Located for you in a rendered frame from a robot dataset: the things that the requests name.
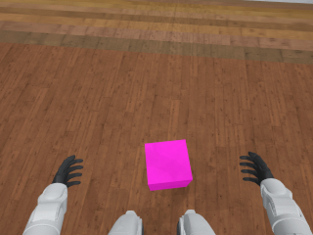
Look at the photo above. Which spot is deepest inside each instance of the robot left forearm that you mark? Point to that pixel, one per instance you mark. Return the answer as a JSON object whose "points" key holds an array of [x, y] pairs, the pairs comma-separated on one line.
{"points": [[48, 216]]}

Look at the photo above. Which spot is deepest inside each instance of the robot left hand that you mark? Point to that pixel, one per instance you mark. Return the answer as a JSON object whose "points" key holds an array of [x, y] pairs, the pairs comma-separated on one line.
{"points": [[63, 176]]}

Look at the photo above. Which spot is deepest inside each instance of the robot right forearm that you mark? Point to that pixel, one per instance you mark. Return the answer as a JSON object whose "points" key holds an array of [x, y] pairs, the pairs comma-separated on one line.
{"points": [[285, 216]]}

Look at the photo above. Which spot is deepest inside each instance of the robot right hand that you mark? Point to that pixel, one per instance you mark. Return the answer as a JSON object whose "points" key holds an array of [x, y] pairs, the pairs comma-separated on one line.
{"points": [[261, 171]]}

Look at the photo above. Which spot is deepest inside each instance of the left robot shin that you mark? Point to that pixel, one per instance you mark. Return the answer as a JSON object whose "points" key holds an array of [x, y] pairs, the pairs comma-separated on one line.
{"points": [[131, 212]]}

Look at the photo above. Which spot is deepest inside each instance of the right robot shin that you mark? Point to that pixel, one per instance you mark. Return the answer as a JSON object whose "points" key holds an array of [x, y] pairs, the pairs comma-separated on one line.
{"points": [[190, 211]]}

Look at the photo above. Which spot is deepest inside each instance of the robot shin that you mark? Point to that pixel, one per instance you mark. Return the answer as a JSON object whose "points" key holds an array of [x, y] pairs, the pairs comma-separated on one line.
{"points": [[131, 212], [190, 211]]}

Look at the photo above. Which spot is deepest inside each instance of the carton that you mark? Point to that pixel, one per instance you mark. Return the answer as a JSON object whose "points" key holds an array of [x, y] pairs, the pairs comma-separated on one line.
{"points": [[168, 165]]}

